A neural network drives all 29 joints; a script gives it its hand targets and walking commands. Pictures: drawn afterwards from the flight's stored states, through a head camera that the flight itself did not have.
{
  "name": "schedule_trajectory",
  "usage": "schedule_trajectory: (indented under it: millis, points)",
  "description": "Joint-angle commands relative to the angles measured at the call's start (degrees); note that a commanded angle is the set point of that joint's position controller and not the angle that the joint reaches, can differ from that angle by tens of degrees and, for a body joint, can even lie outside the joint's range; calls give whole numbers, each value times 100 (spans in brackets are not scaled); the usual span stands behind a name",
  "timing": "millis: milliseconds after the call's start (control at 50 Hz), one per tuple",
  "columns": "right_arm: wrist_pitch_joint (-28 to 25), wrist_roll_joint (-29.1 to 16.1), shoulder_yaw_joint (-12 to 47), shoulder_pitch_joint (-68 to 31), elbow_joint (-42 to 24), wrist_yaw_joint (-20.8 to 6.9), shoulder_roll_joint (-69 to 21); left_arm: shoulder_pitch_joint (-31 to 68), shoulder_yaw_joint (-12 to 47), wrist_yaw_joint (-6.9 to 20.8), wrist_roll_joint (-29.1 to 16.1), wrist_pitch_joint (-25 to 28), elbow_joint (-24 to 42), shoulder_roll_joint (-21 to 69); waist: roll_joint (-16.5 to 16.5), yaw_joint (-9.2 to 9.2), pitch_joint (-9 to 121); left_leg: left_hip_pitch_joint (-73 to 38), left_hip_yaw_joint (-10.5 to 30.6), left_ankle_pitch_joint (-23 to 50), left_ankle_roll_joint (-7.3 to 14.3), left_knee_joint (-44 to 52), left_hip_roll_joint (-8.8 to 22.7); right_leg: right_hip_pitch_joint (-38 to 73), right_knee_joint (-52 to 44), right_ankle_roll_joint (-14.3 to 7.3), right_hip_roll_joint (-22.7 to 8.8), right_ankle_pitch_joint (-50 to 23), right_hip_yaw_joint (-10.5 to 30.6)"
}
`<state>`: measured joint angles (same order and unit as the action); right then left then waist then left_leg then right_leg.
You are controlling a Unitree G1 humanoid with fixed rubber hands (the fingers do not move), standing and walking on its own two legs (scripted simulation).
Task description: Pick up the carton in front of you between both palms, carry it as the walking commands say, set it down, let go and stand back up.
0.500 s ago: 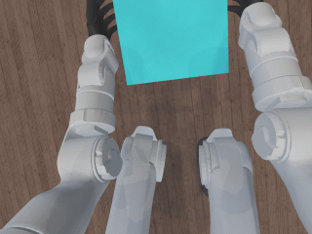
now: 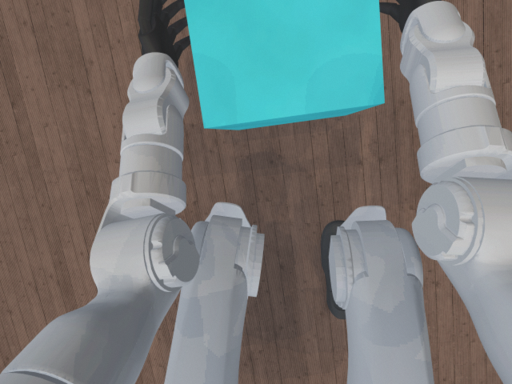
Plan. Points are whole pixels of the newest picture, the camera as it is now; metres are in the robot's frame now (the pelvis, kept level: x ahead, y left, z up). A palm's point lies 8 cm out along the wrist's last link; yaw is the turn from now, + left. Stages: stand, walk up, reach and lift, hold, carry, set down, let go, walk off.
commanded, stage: set down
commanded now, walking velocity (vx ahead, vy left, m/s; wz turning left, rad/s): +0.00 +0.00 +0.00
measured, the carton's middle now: (283, 53) +0.53 +0.00 -0.25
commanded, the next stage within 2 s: let go in 1.70 s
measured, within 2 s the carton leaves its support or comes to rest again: neither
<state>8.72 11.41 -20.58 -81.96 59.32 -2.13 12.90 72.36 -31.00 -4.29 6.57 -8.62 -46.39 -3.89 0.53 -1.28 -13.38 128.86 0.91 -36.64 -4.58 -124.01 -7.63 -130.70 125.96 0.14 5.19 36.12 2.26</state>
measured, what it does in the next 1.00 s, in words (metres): stands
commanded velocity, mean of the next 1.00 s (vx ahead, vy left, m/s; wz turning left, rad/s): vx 0.00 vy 0.00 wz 0.00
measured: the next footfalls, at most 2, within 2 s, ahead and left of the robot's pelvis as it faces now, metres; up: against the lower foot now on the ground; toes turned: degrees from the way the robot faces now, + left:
none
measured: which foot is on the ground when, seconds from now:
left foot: down 0.00-1.00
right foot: down 0.00-1.00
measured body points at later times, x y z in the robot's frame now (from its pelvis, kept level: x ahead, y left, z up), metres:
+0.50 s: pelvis -0.01 +0.00 -0.01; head +0.35 -0.03 +0.23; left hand +0.50 +0.17 -0.20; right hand +0.53 -0.19 -0.22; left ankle +0.10 +0.12 -0.34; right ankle +0.09 -0.11 -0.34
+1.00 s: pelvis -0.02 +0.00 +0.04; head +0.32 -0.01 +0.34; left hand +0.51 +0.18 -0.08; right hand +0.56 -0.19 -0.08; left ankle +0.10 +0.12 -0.34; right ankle +0.09 -0.11 -0.34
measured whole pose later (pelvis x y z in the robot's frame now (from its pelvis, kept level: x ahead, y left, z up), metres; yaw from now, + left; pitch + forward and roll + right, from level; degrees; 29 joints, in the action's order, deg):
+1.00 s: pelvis -0.02 +0.00 +0.04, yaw +1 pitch +40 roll +2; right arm 7.6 -6.6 -6.4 -81.1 64.6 1.3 25.2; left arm 69.5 -12.5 -10.7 -8.5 -7.9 -48.8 -11.2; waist 0.2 -3.1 -9.5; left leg 123.6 -0.7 -31.2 -1.6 -114.9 -3.9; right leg -124.0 117.1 -1.4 1.2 32.9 0.5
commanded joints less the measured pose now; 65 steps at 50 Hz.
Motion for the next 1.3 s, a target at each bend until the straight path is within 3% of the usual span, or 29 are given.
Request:
schedule_trajectory:
  millis: [0, 20, 40, 60, 140, 300, 320, 340, 380, 420, 480, 560, 600, 720, 760, 800, 820, 880, 980, 1000, 1020, 1040, 1100, 1120, 1140, 1160, 1180, 1200, 1280]
  points:
    - [370, 31, 1089, -1038, 858, -1013, -3748, 2634, 1939, 1189, -249, -297, -633, 3823, 12, 523, 4356, -1801, -309, 1689, 106, 856, -104, 2454, -1004, -252, 150, -1803, -276]
    - [395, -154, 1385, -853, 1005, -1027, -3838, 2345, 1878, 1157, -39, -227, -482, 3414, -7, -233, 4259, -1913, -569, 1610, 81, 742, -56, 2427, -1087, -150, 112, -1676, -102]
    - [365, 81, 1102, -879, 1061, -998, -3525, 2220, 1993, 1161, -33, -301, -745, 3541, 177, 485, 3934, -1660, -401, 1536, 9, 724, 18, 2553, -1140, -267, 151, -1703, -68]
    - [360, -254, 1385, -1078, 1010, -971, -3524, 2411, 1904, 1075, -79, -214, -323, 3318, 42, -164, 4082, -1595, -359, 1688, 72, 963, -72, 2489, -954, -227, 107, -1942, -111]
    - [329, 172, 767, -827, 1345, -907, -3534, 2233, 1805, 1079, -48, -198, -829, 3196, 214, 269, 3923, -1700, -469, 1287, 131, 842, -142, 2198, -1034, -257, 191, -1481, -236]
    - [163, 27, 727, -999, 1353, -597, -1528, 1668, 1121, 746, 31, -24, -1134, 1767, 216, 158, 3576, -1943, -481, 1176, -35, 646, 72, 2672, -959, -191, -11, -1315, -106]
    - [166, -64, 952, -1139, 1322, -493, -1089, 1362, 716, 648, 227, 81, -1062, 1217, -116, -271, 3596, -1827, -667, 1162, 23, 667, 30, 2579, -1001, -130, -38, -1180, -91]
    - [-49, -91, 641, -826, 1095, -275, -474, 1368, 777, 464, 40, 148, -998, 568, -415, 397, 3528, -1798, -408, 1201, 64, 688, 102, 2942, -1020, -90, -65, -1436, -142]
    - [-320, -574, 905, -1063, 546, 162, 1298, 937, 249, 12, 60, 464, -839, -1062, -165, -697, 4041, -1867, -692, 1625, -131, 447, 263, 2953, -984, 3, -238, -1557, 141]
    - [-615, -1302, 1258, -1632, 502, 427, 1329, 1561, 1101, -150, -706, 671, -1000, -1285, -417, -194, 4665, -2080, -486, 1876, -25, 528, 336, 3506, -824, 56, -239, -2231, -49]
    - [-739, -1982, 1924, -2030, 546, 550, 1745, 1932, 1529, -341, -1533, 817, -740, -1730, -694, -486, 5373, -2114, -483, 2393, 13, 369, 455, 4038, -589, -30, -393, -2723, 223]
    - [-846, -2479, 2070, -2140, -93, 523, 1984, 1662, 2228, -307, -1989, 835, -455, -1731, -499, -101, 6332, -3109, -439, 2711, 74, 434, 650, 4203, -738, -83, -461, -2591, 21]
    - [-799, -2688, 2379, -1647, -145, 514, 1845, 1401, 2000, -320, -2233, 847, -598, -1929, -749, -417, 6870, -3201, -473, 2996, 135, 409, 568, 4594, -623, -23, -393, -2835, 106]
    - [-413, -2565, 2116, -1834, -619, 587, 1925, 1375, 2106, -497, -2052, 607, 559, -2050, -567, -588, 7695, -3344, -524, 2644, 138, 875, 489, 5013, -808, -75, -329, -2638, 62]
    - [-241, -2068, 1629, -1608, -246, 602, 2190, 1115, 2035, -545, -2055, 420, 273, -1893, -568, -215, 6989, -3505, -313, 1926, 207, 1045, 520, 4012, -1021, -89, -425, -1554, -170]
    - [-228, -2195, 1849, -1455, -325, 538, 1914, 1151, 1750, -554, -1750, 412, 561, -1792, -532, -601, 6856, -3542, -487, 1980, 142, 1204, 476, 3981, -1439, -102, -380, -1357, -70]
    - [-241, -2001, 1641, -1463, -104, 484, 2175, 1052, 2079, -642, -1912, 277, 482, -1442, -560, 78, 6608, -3494, -270, 1940, 145, 1449, 514, 4016, -1363, -145, -375, -1526, -258]
    - [-192, -2045, 1579, -1543, 4, 451, 2096, 1184, 2069, -610, -1809, 233, 274, -1319, -81, -339, 6573, -3870, -397, 1808, 74, 1606, 468, 3521, -1669, -224, -371, -1190, -286]
    - [-181, -1831, 1459, -1417, -208, 248, 1757, 1322, 1545, -683, -1253, 122, 566, -1710, -529, -98, 6774, -3696, -467, 1657, 166, 2105, 384, 3976, -2204, -187, -285, -1436, -284]
    - [-134, -1758, 1086, -1341, 90, 254, 2064, 921, 1641, -659, -1110, 110, 624, -1071, 274, -452, 6493, -3662, -602, 1714, 107, 2030, 353, 3579, -2284, -279, -291, -1359, -107]
    - [-200, -1623, 1227, -1114, -133, 189, 1666, 689, 1725, -654, -1285, 127, 492, -962, -194, -60, 6851, -3902, -423, 2121, 92, 2346, 347, 3995, -2218, -150, -151, -1894, -388]
    - [-195, -1548, 1146, -1016, -139, 195, 1898, 576, 1504, -663, -1305, 91, 418, -1108, -630, -335, 7312, -3980, -341, 2413, 184, 2444, 313, 4531, -2240, -97, -261, -2198, -298]
    - [-221, -1508, 1056, -838, -583, 214, 1893, 821, 1602, -595, -1309, 108, 1202, -1204, -605, -40, 7714, -4221, -501, 2574, 101, 2717, 188, 4827, -2710, -145, -122, -2389, -340]
    - [-162, -1663, 1227, -1015, -760, 231, 1886, 542, 1316, -580, -1078, 117, 929, -1442, -573, -604, 7860, -4078, -705, 2657, 155, 2674, 234, 5180, -2805, -134, -188, -2568, -147]
    - [-142, -1392, 928, -729, -735, 250, 2139, 239, 1553, -597, -1229, 56, 787, -1325, -688, 94, 8168, -4058, -483, 2592, 138, 2817, 288, 5738, -2780, -75, -104, -2801, -304]
    - [-103, -1489, 1066, -802, -962, 258, 1915, 180, 1392, -512, -1148, 73, 915, -1366, -624, -494, 7466, -3570, -586, 2583, 125, 2943, 280, 5117, -2875, -31, -132, -2781, -244]
    - [-117, -1689, 1220, -616, -895, 189, 1658, 303, 1527, -510, -1197, 61, 975, -1189, -526, -191, 7955, -3745, -685, 2461, 111, 3059, 244, 5821, -3161, -88, -88, -2763, -224]
    - [-4, -1565, 1336, -769, -979, 208, 1618, 190, 1253, -498, -1116, 113, 898, -1372, -876, -612, 7513, -3781, -648, 2792, 240, 3044, 264, 5411, -3284, 10, -63, -2824, -108]
    - [-4, -1532, 1368, -780, -1166, 221, 1320, 35, 1405, -287, -1425, 73, 719, -1097, -1223, -382, 7266, -3409, -634, 2331, 220, 3621, 279, 6208, -3861, 34, -185, -2794, -122]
